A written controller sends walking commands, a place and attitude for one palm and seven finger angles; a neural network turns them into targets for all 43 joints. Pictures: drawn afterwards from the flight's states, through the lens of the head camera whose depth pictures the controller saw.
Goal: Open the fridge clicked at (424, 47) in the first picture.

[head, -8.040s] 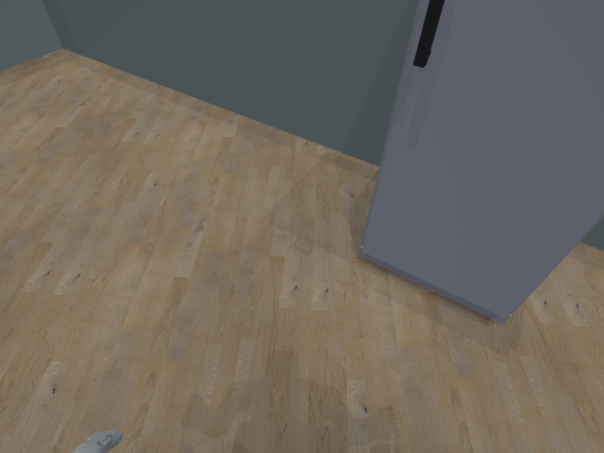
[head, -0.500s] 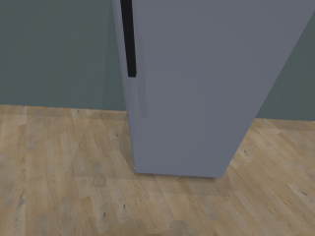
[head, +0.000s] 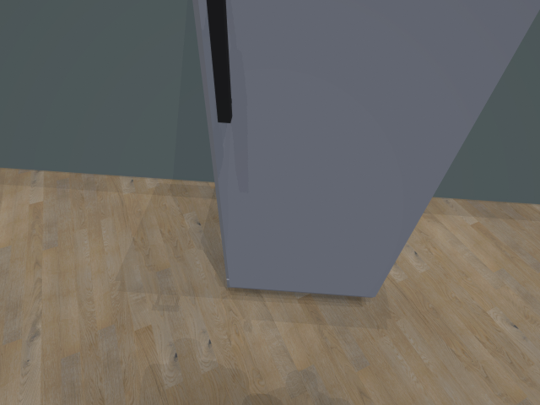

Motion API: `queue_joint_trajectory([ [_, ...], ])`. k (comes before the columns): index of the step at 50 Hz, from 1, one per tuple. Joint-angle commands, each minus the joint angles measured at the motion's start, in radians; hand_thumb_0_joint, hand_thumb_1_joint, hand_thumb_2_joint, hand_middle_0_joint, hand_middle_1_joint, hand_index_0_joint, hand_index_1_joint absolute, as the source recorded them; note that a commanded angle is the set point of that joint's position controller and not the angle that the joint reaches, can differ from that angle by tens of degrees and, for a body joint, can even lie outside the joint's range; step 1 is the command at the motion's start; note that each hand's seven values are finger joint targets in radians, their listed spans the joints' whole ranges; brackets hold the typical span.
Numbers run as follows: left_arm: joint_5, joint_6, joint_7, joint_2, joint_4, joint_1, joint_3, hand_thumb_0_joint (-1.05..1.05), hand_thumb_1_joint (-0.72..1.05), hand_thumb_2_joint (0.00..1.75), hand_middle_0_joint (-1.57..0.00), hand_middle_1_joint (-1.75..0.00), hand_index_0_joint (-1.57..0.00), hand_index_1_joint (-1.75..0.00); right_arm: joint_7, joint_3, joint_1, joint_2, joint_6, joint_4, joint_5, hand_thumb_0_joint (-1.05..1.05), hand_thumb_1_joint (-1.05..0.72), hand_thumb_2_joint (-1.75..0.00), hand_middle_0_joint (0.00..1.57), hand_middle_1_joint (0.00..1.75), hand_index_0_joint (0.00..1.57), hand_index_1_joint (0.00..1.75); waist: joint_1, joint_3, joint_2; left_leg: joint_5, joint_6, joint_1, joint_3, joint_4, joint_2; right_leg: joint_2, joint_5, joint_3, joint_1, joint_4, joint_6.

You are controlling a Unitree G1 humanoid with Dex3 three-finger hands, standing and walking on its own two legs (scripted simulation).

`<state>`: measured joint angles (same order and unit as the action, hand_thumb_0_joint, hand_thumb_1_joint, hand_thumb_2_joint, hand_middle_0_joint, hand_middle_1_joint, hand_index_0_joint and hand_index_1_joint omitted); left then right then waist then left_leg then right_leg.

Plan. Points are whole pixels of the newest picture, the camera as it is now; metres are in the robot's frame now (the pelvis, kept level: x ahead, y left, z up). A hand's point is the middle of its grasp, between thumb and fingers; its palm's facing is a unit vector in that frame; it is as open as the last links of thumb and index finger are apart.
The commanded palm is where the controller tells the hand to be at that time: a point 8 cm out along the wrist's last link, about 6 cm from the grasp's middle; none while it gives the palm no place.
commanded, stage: look again from close up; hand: left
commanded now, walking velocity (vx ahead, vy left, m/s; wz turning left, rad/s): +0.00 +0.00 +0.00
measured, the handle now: (221, 39) +0.63 +0.13 +0.26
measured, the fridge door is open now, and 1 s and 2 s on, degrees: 0 0 0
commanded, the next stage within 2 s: shuffle to correct the standing spot in 1.60 s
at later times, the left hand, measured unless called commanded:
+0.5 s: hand out of the picture -0.02 +0.16 -0.18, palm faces +0.06 -0.99 -0.15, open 7.4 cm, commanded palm none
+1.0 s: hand out of the picture -0.01 +0.15 -0.17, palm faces +0.06 -0.99 -0.14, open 7.4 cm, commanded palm none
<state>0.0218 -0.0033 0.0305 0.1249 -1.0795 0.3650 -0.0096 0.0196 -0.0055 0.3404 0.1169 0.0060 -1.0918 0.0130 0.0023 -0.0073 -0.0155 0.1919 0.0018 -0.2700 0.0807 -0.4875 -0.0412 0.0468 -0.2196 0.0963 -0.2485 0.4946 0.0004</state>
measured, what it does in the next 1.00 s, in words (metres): stands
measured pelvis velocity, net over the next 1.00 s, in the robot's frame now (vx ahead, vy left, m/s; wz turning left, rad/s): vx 0.02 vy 0.00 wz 0.00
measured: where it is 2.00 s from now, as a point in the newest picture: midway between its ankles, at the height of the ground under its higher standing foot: outside the picture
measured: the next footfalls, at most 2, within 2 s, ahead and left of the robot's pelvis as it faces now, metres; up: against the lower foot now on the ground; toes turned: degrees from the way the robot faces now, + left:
none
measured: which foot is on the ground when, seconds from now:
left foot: down 0.00-1.00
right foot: down 0.00-1.00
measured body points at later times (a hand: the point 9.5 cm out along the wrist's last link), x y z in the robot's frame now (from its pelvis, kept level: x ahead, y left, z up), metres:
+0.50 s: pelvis +0.00 +0.00 +0.00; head +0.00 +0.01 +0.45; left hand -0.02 +0.21 -0.16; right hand -0.01 -0.20 -0.16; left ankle +0.04 +0.12 -0.74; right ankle +0.03 -0.12 -0.74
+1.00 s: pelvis +0.02 +0.00 +0.00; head +0.02 +0.01 +0.45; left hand -0.01 +0.20 -0.16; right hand +0.00 -0.20 -0.16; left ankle +0.04 +0.12 -0.74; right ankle +0.03 -0.12 -0.74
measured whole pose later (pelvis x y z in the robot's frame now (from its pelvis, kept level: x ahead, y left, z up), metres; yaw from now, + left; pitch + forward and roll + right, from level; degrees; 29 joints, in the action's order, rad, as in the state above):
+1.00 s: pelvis +0.02 +0.00 +0.00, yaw +0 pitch -1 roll +0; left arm 0.02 -0.02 0.03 0.11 -1.09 0.35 -0.01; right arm 0.03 -0.01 0.33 0.11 0.02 -1.11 0.01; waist 0.01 -0.01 -0.01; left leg 0.20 0.00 -0.24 0.08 -0.45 -0.04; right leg 0.05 -0.22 0.09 -0.22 0.46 0.00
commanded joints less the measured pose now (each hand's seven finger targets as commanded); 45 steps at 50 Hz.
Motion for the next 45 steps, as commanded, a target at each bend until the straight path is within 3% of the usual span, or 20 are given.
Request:
queue_joint_trajectory([
  [1,-0.002,-0.015,0.004,0.085,0.028,0.068,-0.017,0.00,0.90,0.90,-0.20,-0.30,-0.20,-0.30,0.002,-0.014,0.058,0.090,0.013,0.033,0.005,0.00,-0.90,-0.90,0.20,0.30,0.20,0.30,-0.002,-0.078,0.015,0.160,0.021,-0.055,-0.092,0.132,-0.058,0.064,-0.134,-0.111,-0.044,-0.137,0.034],
  [11,-0.001,-0.015,0.005,0.072,0.026,0.076,-0.020,0.00,0.90,0.90,-0.20,-0.30,-0.20,-0.30,0.004,-0.016,0.061,0.080,0.014,0.028,0.006,0.00,-0.90,-0.90,0.20,0.30,0.20,0.30,0.004,-0.097,0.029,0.185,0.020,-0.088,-0.099,0.146,-0.061,0.060,-0.126,-0.103,-0.031,-0.133,0.033],
  [18,0.000,-0.018,0.006,0.066,0.029,0.076,-0.021,0.00,0.90,0.90,-0.20,-0.30,-0.20,-0.30,0.004,-0.018,0.066,0.079,0.016,0.030,0.005,0.00,-0.90,-0.90,0.20,0.30,0.20,0.30,-0.001,-0.059,0.024,0.140,0.022,-0.051,-0.100,0.138,-0.064,0.061,-0.091,-0.104,-0.025,-0.129,0.034],
  [33,-0.001,-0.020,0.005,0.063,0.018,0.083,-0.018,0.00,0.90,0.90,-0.20,-0.30,-0.20,-0.30,0.006,-0.016,0.056,0.075,0.017,0.024,0.004,0.00,-0.90,-0.90,0.20,0.30,0.20,0.30,0.004,-0.087,0.023,0.122,0.020,-0.047,-0.096,0.149,-0.064,0.062,-0.068,-0.097,-0.021,-0.137,0.031],
  [45,-0.003,-0.023,0.005,0.056,0.007,0.080,-0.017,0.00,0.90,0.90,-0.20,-0.30,-0.20,-0.30,0.008,-0.014,0.052,0.072,0.022,0.016,0.003,0.00,-0.90,-0.90,0.20,0.30,0.20,0.30,0.003,-0.063,0.027,0.068,0.020,-0.014,-0.088,0.149,-0.067,0.065,-0.021,-0.093,-0.001,-0.132,0.031],
])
